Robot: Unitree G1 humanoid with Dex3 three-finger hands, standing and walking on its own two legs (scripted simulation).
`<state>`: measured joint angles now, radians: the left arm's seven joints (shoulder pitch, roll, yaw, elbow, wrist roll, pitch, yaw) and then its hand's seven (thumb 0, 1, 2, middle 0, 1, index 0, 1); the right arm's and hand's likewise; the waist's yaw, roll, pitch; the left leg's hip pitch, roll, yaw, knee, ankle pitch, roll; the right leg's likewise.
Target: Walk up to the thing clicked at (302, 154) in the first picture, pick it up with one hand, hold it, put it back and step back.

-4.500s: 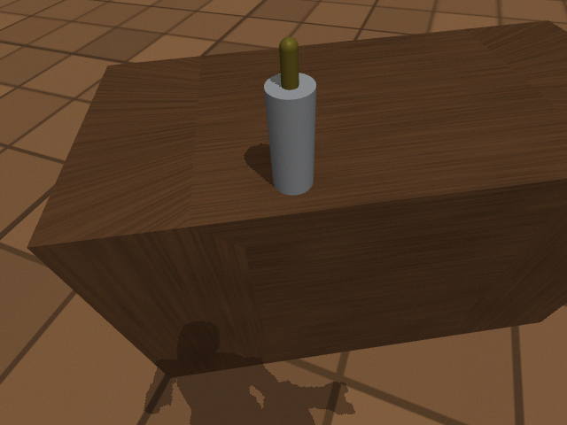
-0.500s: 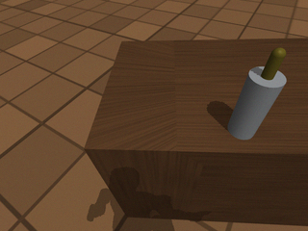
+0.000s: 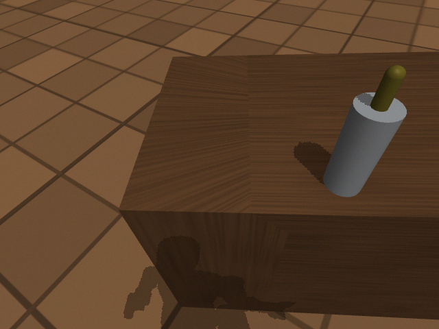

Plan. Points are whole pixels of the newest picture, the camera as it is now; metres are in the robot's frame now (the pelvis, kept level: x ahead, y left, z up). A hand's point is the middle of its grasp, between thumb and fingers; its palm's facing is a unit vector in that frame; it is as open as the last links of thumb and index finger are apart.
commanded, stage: stand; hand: right
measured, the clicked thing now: (364, 136) +0.39 -0.22 +0.15
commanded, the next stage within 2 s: rise first in 0.74 s
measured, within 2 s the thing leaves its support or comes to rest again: neither
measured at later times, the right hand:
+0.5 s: hand out of the picture +0.08 -0.25 -0.16, palm faces -0.04 +0.94 -0.34, open 7.4 cm
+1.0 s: hand out of the picture +0.13 -0.24 -0.15, palm faces +0.13 +0.94 -0.30, open 9.1 cm
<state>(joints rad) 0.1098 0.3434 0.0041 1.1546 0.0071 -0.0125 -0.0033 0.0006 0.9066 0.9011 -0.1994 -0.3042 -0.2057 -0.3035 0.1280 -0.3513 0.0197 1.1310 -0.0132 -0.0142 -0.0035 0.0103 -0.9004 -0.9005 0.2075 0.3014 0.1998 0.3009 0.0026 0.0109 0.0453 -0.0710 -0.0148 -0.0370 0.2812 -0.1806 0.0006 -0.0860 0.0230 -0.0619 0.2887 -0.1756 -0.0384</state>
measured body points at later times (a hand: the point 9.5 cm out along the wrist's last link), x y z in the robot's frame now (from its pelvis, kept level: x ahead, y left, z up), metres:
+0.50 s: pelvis +0.01 +0.00 +0.00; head +0.02 -0.01 +0.45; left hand +0.09 +0.30 -0.13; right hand +0.08 -0.30 -0.14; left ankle -0.02 +0.12 -0.75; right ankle -0.01 -0.09 -0.75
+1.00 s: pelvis -0.01 +0.00 -0.01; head +0.03 -0.01 +0.44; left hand +0.13 +0.29 -0.12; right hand +0.13 -0.29 -0.13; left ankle -0.02 +0.12 -0.75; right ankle -0.01 -0.09 -0.75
